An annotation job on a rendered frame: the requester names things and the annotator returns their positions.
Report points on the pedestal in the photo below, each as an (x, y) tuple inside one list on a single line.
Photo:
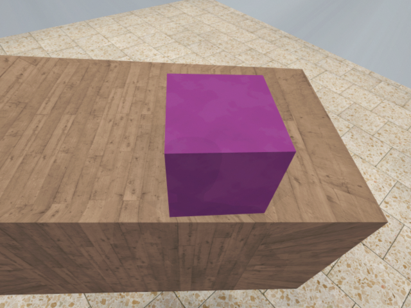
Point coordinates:
[(84, 199)]

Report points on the carton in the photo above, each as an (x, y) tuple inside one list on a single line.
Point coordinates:
[(226, 147)]

